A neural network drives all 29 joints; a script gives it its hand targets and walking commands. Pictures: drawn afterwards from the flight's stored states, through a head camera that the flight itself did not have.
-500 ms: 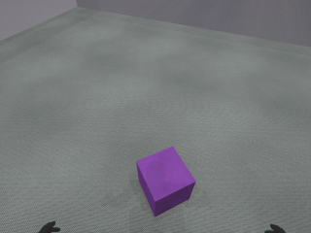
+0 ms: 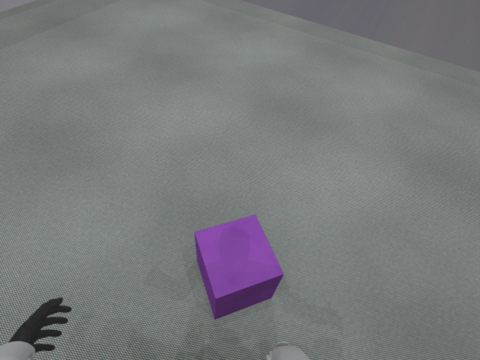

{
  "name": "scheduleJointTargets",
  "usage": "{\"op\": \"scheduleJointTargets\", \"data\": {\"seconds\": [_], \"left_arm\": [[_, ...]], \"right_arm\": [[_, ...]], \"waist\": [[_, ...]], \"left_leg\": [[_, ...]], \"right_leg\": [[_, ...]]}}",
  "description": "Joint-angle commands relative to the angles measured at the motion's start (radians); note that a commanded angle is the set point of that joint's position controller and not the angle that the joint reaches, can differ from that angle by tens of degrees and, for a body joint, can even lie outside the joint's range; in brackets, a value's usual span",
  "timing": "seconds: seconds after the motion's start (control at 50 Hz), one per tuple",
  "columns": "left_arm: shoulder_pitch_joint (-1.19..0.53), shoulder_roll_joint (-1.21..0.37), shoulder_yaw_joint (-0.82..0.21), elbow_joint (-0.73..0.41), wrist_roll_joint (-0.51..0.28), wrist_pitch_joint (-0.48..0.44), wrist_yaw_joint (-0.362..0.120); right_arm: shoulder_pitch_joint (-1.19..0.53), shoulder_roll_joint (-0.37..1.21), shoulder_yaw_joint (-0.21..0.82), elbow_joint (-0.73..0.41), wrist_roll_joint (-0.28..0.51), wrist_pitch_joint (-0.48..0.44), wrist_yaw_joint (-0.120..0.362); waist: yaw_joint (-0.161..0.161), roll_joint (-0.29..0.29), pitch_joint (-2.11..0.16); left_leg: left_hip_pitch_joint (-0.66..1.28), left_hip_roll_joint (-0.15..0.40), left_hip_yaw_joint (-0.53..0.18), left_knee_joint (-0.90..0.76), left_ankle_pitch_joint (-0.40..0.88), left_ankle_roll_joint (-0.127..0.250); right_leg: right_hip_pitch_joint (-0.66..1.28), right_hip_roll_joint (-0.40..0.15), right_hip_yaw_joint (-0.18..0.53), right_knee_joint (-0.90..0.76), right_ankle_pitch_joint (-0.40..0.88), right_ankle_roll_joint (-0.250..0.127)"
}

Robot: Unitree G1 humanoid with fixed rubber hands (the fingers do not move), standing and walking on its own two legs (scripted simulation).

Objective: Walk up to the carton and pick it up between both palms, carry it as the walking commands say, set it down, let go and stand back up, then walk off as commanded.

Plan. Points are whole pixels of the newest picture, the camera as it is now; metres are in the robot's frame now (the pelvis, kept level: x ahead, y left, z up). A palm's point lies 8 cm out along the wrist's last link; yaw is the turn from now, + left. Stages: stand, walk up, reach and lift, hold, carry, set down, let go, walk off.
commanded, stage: walk up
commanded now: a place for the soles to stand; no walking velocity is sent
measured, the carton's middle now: (235, 266) +0.54 -0.03 -0.62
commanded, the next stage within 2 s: none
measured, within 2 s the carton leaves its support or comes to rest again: neither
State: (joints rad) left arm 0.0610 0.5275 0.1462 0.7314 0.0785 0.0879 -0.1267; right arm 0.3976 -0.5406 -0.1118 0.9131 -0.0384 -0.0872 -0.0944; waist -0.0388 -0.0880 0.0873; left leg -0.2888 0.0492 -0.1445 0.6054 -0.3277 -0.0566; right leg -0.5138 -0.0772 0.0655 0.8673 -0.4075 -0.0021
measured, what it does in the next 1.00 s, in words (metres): steps to the right, turning left: right foot, then left foot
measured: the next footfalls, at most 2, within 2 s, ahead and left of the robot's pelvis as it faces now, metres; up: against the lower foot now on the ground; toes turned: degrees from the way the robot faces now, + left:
right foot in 0.06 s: +0.11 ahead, -0.18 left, +0.00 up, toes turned +1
left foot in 0.28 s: +0.11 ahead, +0.02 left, +0.00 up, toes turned +12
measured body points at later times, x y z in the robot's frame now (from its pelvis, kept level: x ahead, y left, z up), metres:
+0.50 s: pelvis +0.07 -0.16 -0.02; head +0.09 -0.11 +0.43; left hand +0.09 +0.20 -0.13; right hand +0.23 -0.52 -0.05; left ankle +0.07 +0.01 -0.72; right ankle +0.16 -0.32 -0.69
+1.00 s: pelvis +0.12 -0.24 -0.01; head +0.15 -0.24 +0.44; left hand +0.06 +0.12 -0.09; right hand +0.36 -0.50 -0.11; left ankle +0.10 -0.12 -0.72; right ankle +0.18 -0.34 -0.72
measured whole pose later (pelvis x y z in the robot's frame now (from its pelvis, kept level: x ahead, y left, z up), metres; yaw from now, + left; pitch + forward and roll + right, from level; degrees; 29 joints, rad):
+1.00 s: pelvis +0.12 -0.24 -0.01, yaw +24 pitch -1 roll +0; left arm 0.23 0.49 0.05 0.82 0.00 -0.05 0.02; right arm 0.19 -0.47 -0.04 0.82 -0.01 -0.01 0.01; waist 0.01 0.03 0.08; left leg -0.38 -0.03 -0.04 0.79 -0.36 0.04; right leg -0.34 -0.07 -0.14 0.76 -0.38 -0.01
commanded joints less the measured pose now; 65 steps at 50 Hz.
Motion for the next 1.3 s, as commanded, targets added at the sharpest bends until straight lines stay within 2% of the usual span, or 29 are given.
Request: {"op": "scheduleJointTargets", "data": {"seconds": [0.0, 0.04, 0.06, 0.08, 0.12, 0.2, 0.24, 0.26, 0.28, 0.3, 0.32, 0.42, 0.52, 0.54, 0.56, 0.58, 0.6, 0.64, 0.82, 0.84, 0.86, 0.88, 0.92, 0.96, 1.02, 1.12, 1.16, 1.18, 1.28], "left_arm": [[0.014, 0.124, 0.047, -0.104, -0.008, -0.013, 0.001], [0.244, 0.184, 0.078, -0.054, 0.004, -0.030, 0.019], [0.261, 0.295, 0.096, -0.079, 0.017, -0.039, 0.028], [0.134, 0.278, 0.071, -0.120, -0.009, -0.042, 0.027], [0.095, 0.217, 0.062, -0.121, -0.017, -0.042, 0.037], [0.103, 0.160, 0.029, -0.136, -0.006, -0.032, 0.034], [0.089, 0.115, 0.008, -0.150, -0.007, -0.020, 0.035], [0.109, 0.057, -0.010, -0.163, -0.015, -0.020, 0.037], [0.128, 0.002, -0.027, -0.197, -0.015, -0.021, 0.038], [0.133, 0.106, -0.009, -0.189, -0.005, -0.004, 0.049], [0.121, 0.150, 0.008, -0.180, -0.009, -0.001, 0.050], [0.223, 0.117, 0.017, -0.124, -0.022, -0.016, 0.036], [0.275, 0.108, 0.020, -0.058, -0.046, -0.025, 0.059], [0.313, 0.130, 0.025, -0.041, -0.040, -0.035, 0.067], [0.341, 0.188, 0.029, -0.048, -0.025, -0.049, 0.078], [0.219, 0.291, 0.032, -0.083, -0.040, -0.061, 0.084], [0.180, 0.305, 0.033, -0.089, -0.055, -0.074, 0.088], [0.144, 0.254, 0.024, -0.045, -0.056, -0.093, 0.103], [0.171, 0.183, -0.032, 0.005, -0.072, -0.124, 0.124], [0.201, 0.150, -0.040, 0.010, -0.075, -0.122, 0.130], [0.206, 0.114, -0.053, -0.005, -0.080, -0.124, 0.136], [0.172, 0.119, -0.054, 0.001, -0.089, -0.123, 0.143], [0.186, 0.116, -0.056, 0.031, -0.091, -0.137, 0.150], [0.216, 0.197, -0.039, 0.061, -0.064, -0.164, 0.155], [0.202, 0.216, -0.030, 0.054, -0.062, -0.172, 0.157], [0.121, 0.142, -0.067, 0.056, -0.064, -0.152, 0.143], [0.143, 0.080, -0.083, 0.048, -0.077, -0.143, 0.137], [0.114, 0.092, -0.077, 0.072, -0.084, -0.134, 0.138], [0.066, 0.144, -0.080, 0.141, -0.073, -0.150, 0.134]], "right_arm": [[-0.052, -0.280, -0.052, -0.113, -0.012, -0.006, -0.012], [-0.045, -0.183, -0.008, -0.136, -0.021, 0.003, -0.015], [-0.051, -0.116, 0.017, -0.170, 0.003, 0.005, -0.022], [-0.065, -0.162, 0.010, -0.146, 0.016, 0.011, -0.042], [-0.004, -0.216, -0.007, -0.089, 0.028, 0.009, -0.026], [0.110, -0.170, -0.012, -0.060, 0.028, -0.006, -0.007], [0.208, -0.161, -0.019, -0.050, 0.022, -0.025, -0.012], [0.251, -0.217, -0.038, -0.059, 0.004, -0.036, -0.023], [0.242, -0.318, -0.059, -0.103, -0.011, -0.043, -0.040], [0.174, -0.344, -0.069, -0.147, 0.012, -0.042, -0.048], [0.120, -0.315, -0.062, -0.154, 0.023, -0.041, -0.049], [0.028, -0.240, -0.035, -0.176, 0.010, -0.032, -0.025], [-0.115, -0.242, -0.025, -0.210, 0.003, 0.016, 0.014], [-0.115, -0.202, -0.010, -0.208, -0.003, 0.028, 0.016], [-0.108, -0.126, 0.012, -0.218, 0.009, 0.034, 0.013], [-0.110, -0.098, 0.017, -0.229, 0.027, 0.033, -0.004], [-0.122, -0.155, 0.003, -0.205, 0.030, 0.034, -0.012], [-0.076, -0.201, -0.002, -0.144, 0.029, 0.026, 0.011], [-0.087, -0.089, 0.020, -0.132, 0.013, 0.046, 0.087], [-0.090, -0.105, 0.015, -0.137, 0.003, 0.044, 0.089], [-0.141, -0.181, 0.002, -0.160, -0.001, 0.042, 0.092], [-0.174, -0.185, 0.007, -0.172, 0.014, 0.042, 0.096], [-0.228, -0.142, 0.025, -0.163, 0.024, 0.055, 0.097], [-0.273, -0.088, 0.041, -0.158, 0.038, 0.070, 0.100], [-0.224, -0.098, 0.032, -0.125, 0.032, 0.084, 0.093], [-0.184, -0.057, 0.025, -0.068, 0.026, 0.066, 0.108], [-0.262, -0.137, 0.027, -0.086, 0.017, 0.048, 0.104], [-0.281, -0.145, 0.030, -0.083, 0.026, 0.046, 0.103], [-0.333, -0.082, 0.061, -0.014, 0.034, 0.056, 0.099]], "waist": [[0.068, 0.292, -0.087], [0.190, 0.055, -0.129], [0.213, -0.272, -0.126], [0.142, -0.152, -0.090], [0.080, -0.034, -0.037], [0.056, -0.115, -0.013], [-0.010, -0.030, -0.038], [-0.041, 0.096, -0.071], [-0.029, 0.296, -0.091], [-0.009, 0.113, -0.113], [0.014, 0.039, -0.091], [0.055, 0.225, -0.047], [0.093, 0.316, -0.073], [0.121, 0.222, -0.077], [0.148, -0.006, -0.056], [0.100, -0.250, -0.060], [0.081, -0.102, -0.036], [0.046, 0.010, 0.018], [0.022, -0.087, -0.087], [0.021, -0.028, -0.108], [0.037, 0.174, -0.131], [0.039, 0.188, -0.149], [0.067, 0.149, -0.138], [0.087, -0.006, -0.092], [0.059, -0.013, -0.048], [0.013, -0.052, -0.074], [0.057, 0.159, -0.127], [0.050, 0.148, -0.137], [0.041, 0.095, -0.097]], "left_leg": [[-0.142, 0.156, -0.179, -0.086, 0.093, 0.238], [-0.380, 0.024, -0.021, 0.228, -0.058, 0.163], [-0.573, -0.117, 0.138, 0.470, -0.308, 0.106], [-0.503, -0.042, 0.089, 0.607, -0.268, 0.101], [-0.393, 0.023, 0.109, 0.570, -0.199, 0.088], [-0.126, -0.027, 0.225, 0.259, -0.159, 0.090], [0.125, -0.005, 0.166, -0.002, 0.020, 0.122], [0.270, 0.062, 0.014, -0.096, -0.032, 0.147], [0.334, 0.349, -0.496, -0.219, -0.134, 0.240], [0.208, 0.463, -0.652, -0.262, -0.162, 0.335], [0.158, 0.413, -0.565, -0.210, -0.105, 0.353], [-0.109, 0.185, -0.121, -0.045, 0.189, 0.267], [-0.305, 0.096, -0.051, 0.049, -0.030, 0.226], [-0.351, 0.054, -0.018, 0.184, -0.081, 0.204], [-0.397, -0.055, 0.043, 0.442, -0.090, 0.154], [-0.489, -0.130, 0.090, 0.619, -0.315, 0.109], [-0.467, -0.086, -0.017, 0.712, -0.273, 0.095], [-0.420, -0.030, 0.006, 0.650, -0.187, 0.086], [-0.008, -0.079, 0.164, 0.026, -0.031, 0.131], [0.079, -0.050, 0.088, -0.037, 0.044, 0.146], [0.093, 0.091, -0.209, -0.038, 0.156, 0.220], [0.028, 0.168, -0.293, -0.067, 0.199, 0.311], [-0.067, 0.147, -0.212, -0.051, 0.240, 0.306], [-0.193, -0.032, -0.013, 0.165, 0.209, 0.144], [-0.233, -0.048, 0.022, 0.352, -0.239, 0.106], [0.098, -0.066, 0.137, -0.046, 0.120, 0.118], [0.074, 0.134, -0.206, -0.101, 0.267, 0.200], [-0.019, 0.162, -0.229, -0.142, 0.184, 0.257], [-0.025, 0.017, 0.004, -0.055, 0.214, 0.114]], "right_leg": [[0.179, 0.043, -0.072, -0.075, -0.046, -0.014], [0.505, 0.058, -0.049, -0.302, -0.066, -0.040], [0.459, -0.282, 0.438, -0.603, -0.405, -0.154], [0.324, -0.323, 0.523, -0.672, -0.390, -0.214], [0.211, -0.245, 0.339, -0.576, -0.344, -0.252], [0.089, -0.169, 0.115, -0.482, -0.087, -0.244], [-0.036, -0.127, 0.009, -0.293, -0.083, -0.199], [-0.153, -0.073, -0.057, -0.096, -0.089, -0.129], [-0.349, 0.027, -0.094, 0.143, -0.156, -0.036], [-0.334, -0.006, 0.039, 0.304, -0.180, -0.005], [-0.304, -0.038, 0.073, 0.368, -0.114, -0.003], [-0.114, -0.028, -0.005, 0.256, -0.026, 0.003], [0.208, 0.083, -0.212, -0.018, 0.000, -0.004], [0.259, 0.084, -0.174, -0.105, -0.044, -0.011], [0.224, -0.046, 0.087, -0.322, -0.217, -0.063], [0.138, -0.320, 0.569, -0.570, -0.272, -0.194], [0.123, -0.359, 0.640, -0.597, -0.272, -0.260], [0.109, -0.286, 0.431, -0.476, -0.262, -0.230], [0.172, -0.234, 0.049, -0.259, 0.394, -0.146], [0.129, -0.203, -0.004, -0.186, 0.363, -0.102], [0.026, -0.099, -0.070, -0.086, 0.176, -0.025], [0.092, -0.002, -0.128, -0.043, -0.048, -0.005], [0.218, 0.010, -0.098, -0.160, -0.043, -0.025], [0.312, -0.178, 0.141, -0.438, 0.057, -0.105], [0.323, -0.362, 0.222, -0.436, 0.456, -0.246], [0.160, -0.162, -0.095, -0.296, 0.426, -0.083], [0.120, -0.041, -0.134, -0.218, 0.086, 0.003], [0.223, 0.006, -0.128, -0.217, -0.062, -0.001], [0.283, -0.126, -0.041, -0.420, 0.169, -0.067]]}}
